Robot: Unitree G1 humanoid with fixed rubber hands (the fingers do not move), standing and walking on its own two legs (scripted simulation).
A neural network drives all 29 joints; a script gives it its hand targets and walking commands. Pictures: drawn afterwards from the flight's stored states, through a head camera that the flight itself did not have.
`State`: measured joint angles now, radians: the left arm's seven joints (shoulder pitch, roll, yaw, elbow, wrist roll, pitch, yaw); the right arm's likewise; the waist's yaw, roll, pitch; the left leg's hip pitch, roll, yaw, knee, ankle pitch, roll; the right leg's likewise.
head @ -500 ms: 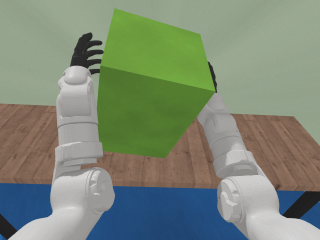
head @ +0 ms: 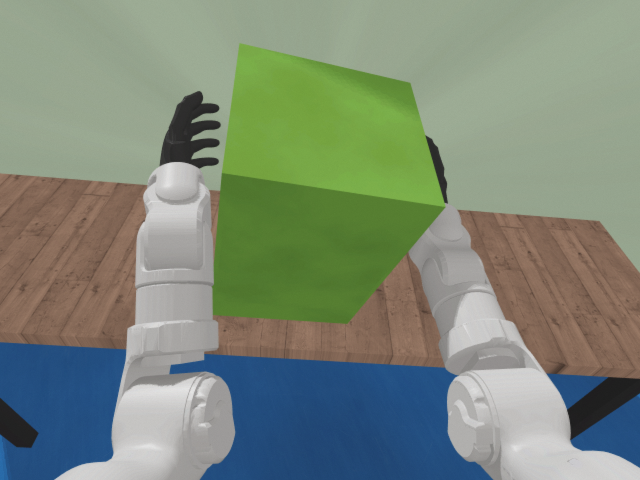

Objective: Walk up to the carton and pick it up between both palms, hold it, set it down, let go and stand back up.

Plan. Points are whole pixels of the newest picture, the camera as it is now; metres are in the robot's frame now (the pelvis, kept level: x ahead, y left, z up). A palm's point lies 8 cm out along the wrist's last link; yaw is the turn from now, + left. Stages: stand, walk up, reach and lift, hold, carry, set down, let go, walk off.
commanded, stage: set down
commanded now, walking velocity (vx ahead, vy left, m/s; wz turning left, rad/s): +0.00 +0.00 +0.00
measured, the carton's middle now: (302, 207) +0.41 +0.00 +0.16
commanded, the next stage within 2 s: none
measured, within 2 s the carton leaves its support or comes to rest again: neither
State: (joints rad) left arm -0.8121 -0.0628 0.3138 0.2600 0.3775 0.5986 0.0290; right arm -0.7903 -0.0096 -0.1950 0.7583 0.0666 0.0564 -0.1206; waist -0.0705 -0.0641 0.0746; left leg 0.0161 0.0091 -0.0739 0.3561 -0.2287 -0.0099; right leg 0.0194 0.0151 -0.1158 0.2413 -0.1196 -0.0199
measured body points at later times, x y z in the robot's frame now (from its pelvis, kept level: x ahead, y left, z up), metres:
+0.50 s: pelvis +0.00 -0.02 +0.00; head -0.02 +0.01 +0.45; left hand +0.42 +0.13 +0.19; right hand +0.41 -0.17 +0.16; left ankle -0.01 +0.12 -0.75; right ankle +0.02 -0.10 -0.75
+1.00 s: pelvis +0.00 -0.02 +0.00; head +0.00 -0.01 +0.45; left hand +0.42 +0.12 +0.16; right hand +0.43 -0.18 +0.14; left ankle -0.01 +0.12 -0.75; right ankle +0.02 -0.10 -0.75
